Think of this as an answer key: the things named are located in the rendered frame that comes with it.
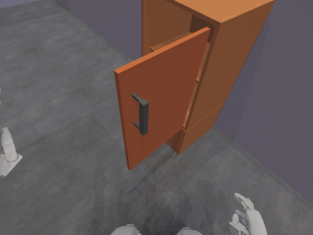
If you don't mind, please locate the robot left hand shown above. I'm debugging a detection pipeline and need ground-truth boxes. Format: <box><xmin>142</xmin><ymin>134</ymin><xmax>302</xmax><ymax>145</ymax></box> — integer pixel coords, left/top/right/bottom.
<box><xmin>0</xmin><ymin>87</ymin><xmax>22</xmax><ymax>178</ymax></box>

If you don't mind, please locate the robot left thigh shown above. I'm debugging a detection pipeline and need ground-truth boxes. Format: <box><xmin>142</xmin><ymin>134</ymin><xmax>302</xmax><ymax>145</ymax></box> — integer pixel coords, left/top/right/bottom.
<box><xmin>111</xmin><ymin>225</ymin><xmax>142</xmax><ymax>235</ymax></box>

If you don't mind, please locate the handle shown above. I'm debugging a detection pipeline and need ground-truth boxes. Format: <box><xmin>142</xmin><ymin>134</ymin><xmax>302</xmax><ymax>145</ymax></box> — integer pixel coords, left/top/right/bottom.
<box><xmin>131</xmin><ymin>93</ymin><xmax>149</xmax><ymax>136</ymax></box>

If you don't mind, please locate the robot right shin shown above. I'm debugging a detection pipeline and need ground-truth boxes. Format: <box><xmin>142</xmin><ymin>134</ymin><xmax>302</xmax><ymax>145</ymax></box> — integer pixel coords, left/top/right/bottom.
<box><xmin>178</xmin><ymin>227</ymin><xmax>191</xmax><ymax>234</ymax></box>

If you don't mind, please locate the cupboard door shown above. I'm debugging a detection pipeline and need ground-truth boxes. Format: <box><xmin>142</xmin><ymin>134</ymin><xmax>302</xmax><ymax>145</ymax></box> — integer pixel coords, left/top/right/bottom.
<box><xmin>113</xmin><ymin>26</ymin><xmax>210</xmax><ymax>170</ymax></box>

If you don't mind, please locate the robot right hand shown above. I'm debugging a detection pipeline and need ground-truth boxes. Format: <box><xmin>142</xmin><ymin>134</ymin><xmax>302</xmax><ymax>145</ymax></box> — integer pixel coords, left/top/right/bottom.
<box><xmin>229</xmin><ymin>193</ymin><xmax>268</xmax><ymax>235</ymax></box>

